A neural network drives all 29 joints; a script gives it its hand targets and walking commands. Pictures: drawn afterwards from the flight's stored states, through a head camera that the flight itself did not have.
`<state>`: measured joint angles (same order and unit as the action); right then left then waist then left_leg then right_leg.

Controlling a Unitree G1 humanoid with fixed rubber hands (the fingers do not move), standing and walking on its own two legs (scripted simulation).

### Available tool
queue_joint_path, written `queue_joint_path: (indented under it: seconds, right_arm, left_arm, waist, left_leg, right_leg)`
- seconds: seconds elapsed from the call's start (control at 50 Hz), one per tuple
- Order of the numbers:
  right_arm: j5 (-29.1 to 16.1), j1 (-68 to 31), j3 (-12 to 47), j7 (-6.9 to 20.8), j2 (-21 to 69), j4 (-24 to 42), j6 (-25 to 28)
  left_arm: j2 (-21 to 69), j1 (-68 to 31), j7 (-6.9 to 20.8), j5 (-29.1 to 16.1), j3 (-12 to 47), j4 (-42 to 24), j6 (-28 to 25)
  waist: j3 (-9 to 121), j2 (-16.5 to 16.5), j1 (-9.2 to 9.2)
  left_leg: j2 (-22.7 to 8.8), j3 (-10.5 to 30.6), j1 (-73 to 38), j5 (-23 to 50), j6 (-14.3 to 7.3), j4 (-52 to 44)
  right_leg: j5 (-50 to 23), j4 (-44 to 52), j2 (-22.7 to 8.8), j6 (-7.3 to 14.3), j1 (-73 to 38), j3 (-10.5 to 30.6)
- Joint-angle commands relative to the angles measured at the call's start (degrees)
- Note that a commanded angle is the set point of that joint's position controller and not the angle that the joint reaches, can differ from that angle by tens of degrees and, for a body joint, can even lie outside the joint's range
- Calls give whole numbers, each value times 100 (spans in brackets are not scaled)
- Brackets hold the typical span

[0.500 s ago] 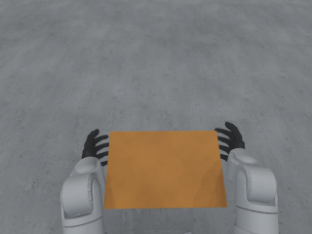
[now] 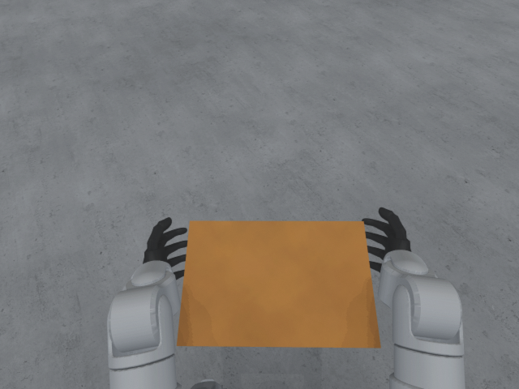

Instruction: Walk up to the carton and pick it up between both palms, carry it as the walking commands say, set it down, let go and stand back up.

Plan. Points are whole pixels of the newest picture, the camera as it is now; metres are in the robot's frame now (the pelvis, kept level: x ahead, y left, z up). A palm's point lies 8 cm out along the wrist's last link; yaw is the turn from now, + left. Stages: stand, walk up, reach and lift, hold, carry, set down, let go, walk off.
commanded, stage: carry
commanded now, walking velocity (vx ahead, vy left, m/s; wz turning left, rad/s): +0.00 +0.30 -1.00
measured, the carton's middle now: (275, 287) +0.28 -0.01 -0.02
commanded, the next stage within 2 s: none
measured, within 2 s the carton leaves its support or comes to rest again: neither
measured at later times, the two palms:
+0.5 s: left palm (182, 240) +0.33 +0.13 +0.07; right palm (409, 358) +0.16 -0.15 +0.06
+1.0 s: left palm (206, 216) +0.36 +0.09 +0.08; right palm out of the picture +0.08 -0.08 +0.08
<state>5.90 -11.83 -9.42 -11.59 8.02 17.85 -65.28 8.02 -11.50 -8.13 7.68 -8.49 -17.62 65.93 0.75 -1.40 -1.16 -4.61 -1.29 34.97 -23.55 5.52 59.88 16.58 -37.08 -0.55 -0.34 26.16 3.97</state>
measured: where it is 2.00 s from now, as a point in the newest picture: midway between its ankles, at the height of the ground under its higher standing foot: outside the picture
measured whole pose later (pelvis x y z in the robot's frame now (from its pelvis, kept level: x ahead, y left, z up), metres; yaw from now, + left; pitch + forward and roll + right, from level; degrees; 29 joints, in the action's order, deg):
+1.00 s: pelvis +0.08 +0.25 +0.00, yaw -61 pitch +6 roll -1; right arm 8.3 -12.6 -8.4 -9.1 8.2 17.2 -64.3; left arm 8.0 -12.0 -9.4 6.9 -9.5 -20.3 67.3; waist 2.9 -0.7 0.6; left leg -7.9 -19.4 22.5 -19.3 -2.8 36.7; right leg 26.7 -45.3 -1.2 1.4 25.9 -8.2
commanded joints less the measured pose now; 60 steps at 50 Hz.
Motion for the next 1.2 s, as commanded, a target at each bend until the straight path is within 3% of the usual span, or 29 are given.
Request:
queue_joint_path:
  seconds: [0.0,0.08,0.1,0.12,0.14,0.2,0.32,0.36,0.38,0.4,0.42,0.44,0.48,0.54,0.68,0.7,0.72,0.74,0.76,0.8,0.82,0.94,0.98,1.0,1.02,1.04,1.06,1.12,1.18]
  right_arm:
    - [-2512,-2511,4484,2253,5548,74,-107]
    - [-2482,-2341,4428,2282,5476,-61,-144]
    - [-2484,-2282,4387,2289,5450,-70,-134]
    - [-2413,-2267,4275,2297,5399,-174,-122]
    - [-2341,-2262,4198,2304,5525,-225,-102]
    - [-2336,-2471,4197,2279,5573,73,-25]
    - [-2160,-2272,4160,2195,5352,-30,-105]
    - [-2068,-2086,4191,2198,5304,-255,-144]
    - [-2058,-2059,4237,2206,5244,-365,-164]
    - [-2089,-2295,4356,2212,5145,-387,-169]
    - [-2225,-2555,4468,2226,5237,-124,-181]
    - [-2250,-2619,4342,2226,5432,-184,-185]
    - [-2389,-2857,4383,2282,5446,-50,-141]
    - [-2638,-3171,4545,2324,5599,320,-55]
    - [-2536,-2368,4426,2310,5511,35,-104]
    - [-2525,-2301,4423,2314,5509,19,-93]
    - [-2485,-2303,4382,2314,5422,26,-65]
    - [-2450,-2319,4281,2325,5486,-79,-48]
    - [-2388,-2206,4179,2333,5468,-34,-34]
    - [-2387,-2332,4239,2301,5530,143,10]
    - [-2360,-2405,4229,2277,5503,207,22]
    - [-2195,-2181,4265,2214,5273,81,-61]
    - [-2120,-1998,4305,2217,5212,-103,-109]
    - [-2118,-2031,4346,2220,5157,-173,-133]
    - [-2156,-2283,4429,2231,5083,-149,-142]
    - [-2310,-2504,4492,2252,5220,-14,-179]
    - [-2301,-2520,4419,2228,5320,-147,-145]
    - [-2652,-3160,4566,2312,5435,370,-98]
    - [-2755,-3002,4518,2340,5492,347,-71]
  left_arm:
    - [5012,-2485,1947,-2438,4138,-631,16]
    - [4960,-2580,1926,-2418,4324,-649,130]
    - [4962,-2609,1915,-2442,4371,-686,152]
    - [4941,-2669,1894,-2474,4409,-689,183]
    - [4926,-3016,1932,-2475,4403,-663,209]
    - [5185,-3522,2037,-2769,4582,-677,145]
    - [5007,-3003,2012,-2745,4333,-304,210]
    - [4986,-2888,2029,-2676,4255,-110,229]
    - [5012,-2905,2051,-2613,4209,-36,234]
    - [5087,-2744,2070,-2556,4106,88,236]
    - [5046,-2589,2059,-2460,4028,250,164]
    - [5141,-2777,2083,-2530,4081,117,132]
    - [5274,-2836,2050,-2486,4065,82,75]
    - [5425,-3059,1963,-2518,4114,-377,-13]
    - [5045,-2533,1874,-2346,4259,-674,54]
    - [5027,-2571,1877,-2356,4316,-708,77]
    - [5039,-2574,1882,-2394,4383,-763,97]
    - [4955,-2906,1901,-2449,4415,-852,133]
    - [4995,-2985,1938,-2471,4424,-675,135]
    - [5131,-3297,1993,-2687,4585,-843,84]
    - [5164,-3282,2000,-2733,4564,-797,84]
    - [5013,-2833,1999,-2701,4395,-460,153]
    - [5016,-2727,2018,-2641,4325,-264,173]
    - [5055,-2717,2034,-2613,4310,-185,174]
    - [5141,-2493,2050,-2587,4252,-46,174]
    - [5024,-2348,2065,-2449,4137,172,124]
    - [5157,-2717,2066,-2549,4206,-13,102]
    - [5366,-2784,2004,-2509,4134,-202,4]
    - [5335,-2828,1895,-2481,4087,-511,-69]
  waist:
    - [2087,-1089,265]
    - [2117,-1246,105]
    - [2288,-520,57]
    - [2192,1488,112]
    - [2295,2379,158]
    - [1651,1114,113]
    - [2077,1143,1]
    - [2304,1031,30]
    - [2330,673,131]
    - [2122,161,335]
    - [1931,-1880,239]
    - [1982,-1543,210]
    - [2037,-599,210]
    - [1960,-762,236]
    - [2046,-1151,156]
    - [2188,-851,64]
    - [2171,580,72]
    - [2179,2305,82]
    - [2087,2215,107]
    - [1816,1056,90]
    - [1768,953,95]
    - [2154,1207,-15]
    - [2315,1094,27]
    - [2297,729,150]
    - [2026,-15,320]
    - [1783,-2137,213]
    - [1714,-1089,155]
    - [2071,-971,209]
    - [2163,-830,258]
  left_leg:
    - [193,-41,-168,-14,-39,-840]
    - [525,-451,-1937,281,-285,-3190]
    - [78,-275,-2963,395,-445,-3827]
    - [-1506,1284,-3308,953,-1024,-4333]
    - [-2148,1571,-2994,1674,-1673,-4083]
    - [-1400,1,-2295,2029,-1574,-3778]
    - [-1395,-800,-3163,3625,-1584,-3012]
    - [-1350,-997,-3307,3825,-1335,-2431]
    - [-1264,-1215,-2861,3588,-1015,-1954]
    - [-1175,-1043,-1351,2632,-658,-1345]
    - [-175,-1050,695,-360,-163,-654]
    - [-68,-232,1126,-1366,-111,160]
    - [-232,192,1081,-808,-91,696]
    - [-64,-38,470,-31,-24,84]
    - [515,-488,-1490,175,-267,-2800]
    - [392,-587,-2510,571,-395,-3643]
    - [-763,452,-3175,565,-700,-4315]
    - [-2031,1628,-3133,1514,-1493,-4310]
    - [-1984,1280,-2950,2182,-1730,-3981]
    - [-1521,292,-2738,2373,-1583,-3762]
    - [-1403,-42,-2836,2454,-1545,-3652]
    - [-1422,-817,-3214,3586,-1548,-3006]
    - [-1401,-1010,-3215,3921,-1275,-2406]
    - [-1316,-1191,-2682,3648,-963,-1862]
    - [-1149,-964,-1097,2506,-601,-1205]
    - [-50,-895,869,-929,-172,-421]
    - [-75,-134,1136,-1361,-98,498]
    - [-185,-22,512,-291,-101,97]
    - [178,-474,-466,137,-160,-1067]
  right_leg:
    - [-2161,776,-1183,737,-1560,1545]
    - [-1320,590,-864,372,-328,1490]
    - [-416,-81,-390,226,422,925]
    - [1436,-1391,644,-59,1475,-285]
    - [2245,-2736,215,-117,1586,-579]
    - [1166,-3362,-225,-66,1249,-644]
    - [1282,-957,20,82,307,-1468]
    - [866,165,30,191,-241,-1402]
    - [13,1189,-222,213,-961,-1134]
    - [-796,1556,-992,441,-2163,46]
    - [-4394,1057,-2475,1193,-3057,2481]
    - [-5400,982,-2450,1535,-3109,2783]
    - [-3700,913,-2004,1174,-2774,1844]
    - [-2687,838,-1257,865,-1997,1102]
    - [-1553,697,-894,606,-705,1418]
    - [-1020,388,-606,416,-50,1161]
    - [299,-684,176,161,742,315]
    - [2153,-2168,563,25,1486,-530]
    - [2135,-3030,65,94,1429,-348]
    - [1339,-3215,-115,81,1394,-406]
    - [1066,-2897,-190,39,1366,-539]
    - [1175,-872,3,185,218,-1373]
    - [655,213,-5,268,-386,-1327]
    - [-167,1249,-290,305,-1128,-965]
    - [-929,1681,-1203,549,-2227,495]
    - [-4074,1446,-2616,1329,-2875,2988]
    - [-5887,1014,-2425,1440,-3056,2664]
    - [-3208,922,-1439,953,-2293,914]
    - [-2843,783,-1030,842,-1702,344]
